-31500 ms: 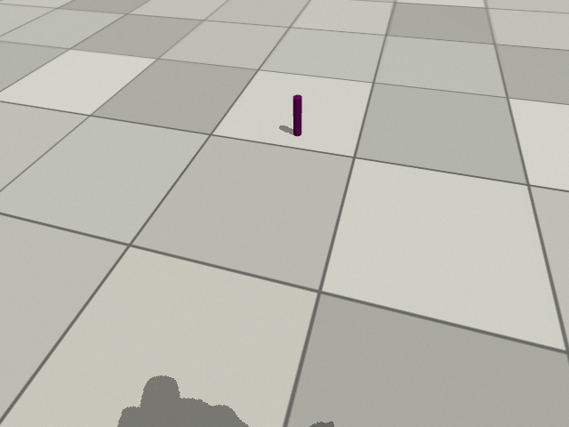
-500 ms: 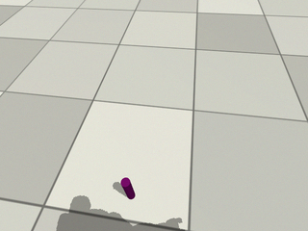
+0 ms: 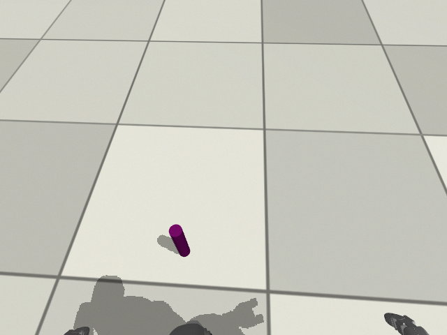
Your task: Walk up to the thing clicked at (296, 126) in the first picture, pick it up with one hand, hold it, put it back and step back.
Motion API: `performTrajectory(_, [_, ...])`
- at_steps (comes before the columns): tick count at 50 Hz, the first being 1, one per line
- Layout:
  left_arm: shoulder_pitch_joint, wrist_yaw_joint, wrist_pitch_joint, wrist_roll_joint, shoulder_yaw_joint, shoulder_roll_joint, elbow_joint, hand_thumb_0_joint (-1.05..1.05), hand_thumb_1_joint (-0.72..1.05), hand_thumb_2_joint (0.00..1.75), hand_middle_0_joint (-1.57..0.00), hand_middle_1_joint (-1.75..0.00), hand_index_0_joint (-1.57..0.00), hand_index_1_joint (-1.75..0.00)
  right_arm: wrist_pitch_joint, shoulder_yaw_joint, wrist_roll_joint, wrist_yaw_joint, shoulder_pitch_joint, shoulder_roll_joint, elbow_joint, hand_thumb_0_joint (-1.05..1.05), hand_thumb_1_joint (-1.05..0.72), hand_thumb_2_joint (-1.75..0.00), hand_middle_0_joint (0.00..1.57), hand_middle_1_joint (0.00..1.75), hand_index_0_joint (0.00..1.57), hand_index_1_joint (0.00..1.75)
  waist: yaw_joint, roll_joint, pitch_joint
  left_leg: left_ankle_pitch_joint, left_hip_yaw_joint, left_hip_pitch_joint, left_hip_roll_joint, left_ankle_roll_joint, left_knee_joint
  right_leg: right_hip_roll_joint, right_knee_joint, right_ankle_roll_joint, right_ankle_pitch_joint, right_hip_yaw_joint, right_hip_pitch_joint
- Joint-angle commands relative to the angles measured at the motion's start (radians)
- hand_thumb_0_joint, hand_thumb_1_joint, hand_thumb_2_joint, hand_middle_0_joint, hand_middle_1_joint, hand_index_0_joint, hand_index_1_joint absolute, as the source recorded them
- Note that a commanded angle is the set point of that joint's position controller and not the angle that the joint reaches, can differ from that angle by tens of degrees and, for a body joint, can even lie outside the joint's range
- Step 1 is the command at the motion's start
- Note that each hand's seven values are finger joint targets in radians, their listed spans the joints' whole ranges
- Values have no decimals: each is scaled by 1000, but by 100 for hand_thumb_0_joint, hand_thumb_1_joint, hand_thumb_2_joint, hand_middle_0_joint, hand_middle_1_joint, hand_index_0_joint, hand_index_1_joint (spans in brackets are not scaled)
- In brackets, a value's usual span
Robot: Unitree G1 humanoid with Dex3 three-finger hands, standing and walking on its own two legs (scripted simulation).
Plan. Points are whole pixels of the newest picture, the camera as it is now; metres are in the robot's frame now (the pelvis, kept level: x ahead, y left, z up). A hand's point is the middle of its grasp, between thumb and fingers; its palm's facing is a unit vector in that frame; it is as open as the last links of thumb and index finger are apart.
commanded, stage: step back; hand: left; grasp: from the side
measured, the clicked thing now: (180, 241) +0.51 +0.20 -0.63
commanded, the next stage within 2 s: none
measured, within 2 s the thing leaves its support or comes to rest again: neither
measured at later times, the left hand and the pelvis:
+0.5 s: hand out of the picture -0.02 +0.28 -0.14, palm faces +0.06 -0.93 -0.35, open 7.4 cm; pelvis -0.13 +0.01 +0.02, yaw +3 degrees
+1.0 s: hand out of the picture -0.18 +0.25 -0.13, palm faces +0.04 -0.91 -0.41, open 7.4 cm; pelvis -0.29 -0.03 +0.00, yaw +4 degrees
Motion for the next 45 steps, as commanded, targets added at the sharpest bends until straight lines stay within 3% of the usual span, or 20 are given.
performTrajectory(1, [70, 11, -27, 1, 90, 334, -73, 0, 90, 90, -20, -30, -20, -30, -8, -51, 18, -17, -42, -183, -79, 0, -90, -90, 20, 30, 20, 30, 49, -261, -226, -175, -85, -58, -93, -30, 187, -348, -311, -256, 369, 409, 32])
performTrajectory(2, [8, 14, -35, 16, 92, 350, -120, 0, 90, 90, -20, -30, -20, -30, 1, -61, 10, -24, -39, -204, -64, 0, -90, -90, 20, 30, 20, 30, 51, -270, -185, -356, -172, -35, -104, -42, 409, -440, -323, -334, 432, 505, -78])
performTrajectory(5, [-74, 26, -32, -3, 67, 244, -145, 0, 90, 90, -20, -30, -20, -30, -2, -54, 26, -22, 54, -206, -25, 0, -90, -90, 20, 30, 20, 30, -11, -121, -157, -236, -228, -69, -149, -44, 505, -273, -242, -228, 549, 217, -39])
performTrajectory(11, [22, 34, -20, 8, 65, 222, -169, 0, 90, 90, -20, -30, -20, -30, -20, -38, 16, -27, 64, -193, -47, 0, -90, -90, 20, 30, 20, 30, 50, -194, -258, -253, -157, -91, -69, -65, 143, -271, -125, -217, 671, 185, 250])
performTrajectory(13, [9, 30, -9, -2, 63, 232, -179, 0, 90, 90, -20, -30, -20, -30, -28, -44, 3, -23, 100, -180, -37, 0, -90, -90, 20, 30, 20, 30, 27, -206, -274, -142, -114, 14, -41, -41, -116, -256, -61, -183, 652, 165, 230])
performTrajectory(15, [-1, 19, 5, -11, 50, 228, -188, 0, 90, 90, -20, -30, -20, -30, -38, -59, -11, -18, 130, -182, -20, 0, -90, -90, 20, 30, 20, 30, 4, -127, -264, 161, -94, 179, -36, -30, -337, -190, 13, -114, 507, 106, 99])
performTrajectory(16, [36, 14, 11, -13, 41, 185, -193, 0, 90, 90, -20, -30, -20, -30, -43, -78, -30, -17, 113, -252, -34, 0, -90, -90, 20, 30, 20, 30, 27, 22, -264, 279, -318, 277, 126, 15, -339, -102, 92, -60, 252, 70, -90])
performTrajectory(17, [-15, 23, 7, -18, 45, 193, -211, 0, 90, 90, -20, -30, -20, -30, -38, -97, -21, -4, 62, -375, -62, 0, -90, -90, 20, 30, 20, 30, -7, 274, -234, 438, -557, 206, 336, 173, -366, 59, 262, -13, -207, -25, -203])
performTrajectory(18, [-70, 35, 7, -2, 62, 217, -196, 0, 90, 90, -20, -30, -20, -30, -42, -104, -23, -7, 77, -378, -65, 0, -90, -90, 20, 30, 20, 30, -55, 216, -219, 447, -640, 129, 399, 265, -370, 55, 454, -5, -293, 111, -184])
performTrajectory(19, [-71, 34, 10, -6, 61, 216, -182, 0, 90, 90, -20, -30, -20, -30, -47, -88, -17, -15, 64, -320, -57, 0, -90, -90, 20, 30, 20, 30, -29, 90, -215, 527, -498, 164, 334, 229, -313, 59, 532, -14, -245, 160, -212])
performTrajectory(21, [8, 31, 9, -25, 59, 195, -149, 0, 90, 90, -20, -30, -20, -30, -45, -65, -19, -24, -3, -257, -67, 0, -90, -90, 20, 30, 20, 30, 36, 86, -192, 555, -332, 194, 223, 148, -269, 72, 603, -19, -149, 159, -263])
performTrajectory(25, [59, 25, 8, -10, 67, 196, -139, 0, 90, 90, -20, -30, -20, -30, -41, -69, -13, -28, 34, -232, -87, 0, -90, -90, 20, 30, 20, 30, 8, 104, -209, 554, -315, 277, 232, 198, -242, 59, 578, 32, -133, 126, -271])
performTrajectory(29, [56, 16, 3, -7, 61, 192, -152, 0, 90, 90, -20, -30, -20, -30, -39, -81, -10, -32, 51, -263, -101, 0, -90, -90, 20, 30, 20, 30, -14, 143, -240, 465, -310, 311, 261, 219, -227, 9, 344, 43, -144, 81, -214])
performTrajectory(33, [145, 5, -11, -5, 63, 178, -104, 0, 90, 90, -20, -30, -20, -30, -19, -81, -12, -21, 6, -282, -120, 0, -90, -90, 20, 30, 20, 30, 15, 178, -296, 349, -276, 231, 217, 159, -168, -17, -62, 7, -12, -22, -18])
performTrajectory(35, [210, 3, -16, 10, 73, 197, -62, 0, 90, 90, -20, -30, -20, -30, -5, -76, -2, -16, 3, -276, -121, 0, -90, -90, 20, 30, 20, 30, 40, 149, -296, 191, -255, 69, 175, 89, -147, -8, -206, -28, 112, -52, 139])
performTrajectory(36, [208, 1, -20, 24, 87, 245, -71, 0, 90, 90, -20, -30, -20, -30, -2, -65, 2, -12, 12, -235, -125, 0, -90, -90, 20, 30, 20, 30, 39, 15, -256, 7, -238, -86, 91, 31, -51, -119, -251, -65, 18, 156, 151])
performTrajectory(37, [140, -2, -13, 16, 108, 353, -103, 0, 90, 90, -20, -30, -20, -30, -5, -62, 13, -21, -57, -194, -146, 0, -90, -90, 20, 30, 20, 30, 78, -285, -190, -253, -124, -130, -120, -33, 209, -343, -378, -223, -19, 429, -59])
performTrajectory(38, [41, 2, -17, 24, 113, 404, -149, 0, 90, 90, -20, -30, -20, -30, 3, -78, 3, -30, -41, -231, -139, 0, -90, -90, 20, 30, 20, 30, 66, -311, -116, -327, -209, -68, -90, -56, 431, -473, -432, -310, -34, 547, -271])
performTrajectory(41, [-109, 20, -25, 18, 80, 273, -176, 0, 90, 90, -20, -30, -20, -30, -5, -69, 20, -22, 81, -224, -72, 0, -90, -90, 20, 30, 20, 30, -28, -149, -112, -179, -224, -55, -137, -45, 532, -283, -271, -203, 253, 187, -208])
performTrajectory(45, [-12, 25, -16, 26, 73, 246, -173, 0, 90, 90, -20, -30, -20, -30, -20, -49, 11, -23, 78, -194, -81, 0, -90, -90, 20, 30, 20, 30, 42, -204, -183, -237, -146, -83, -101, -57, 257, -253, -178, -190, 417, 137, 55])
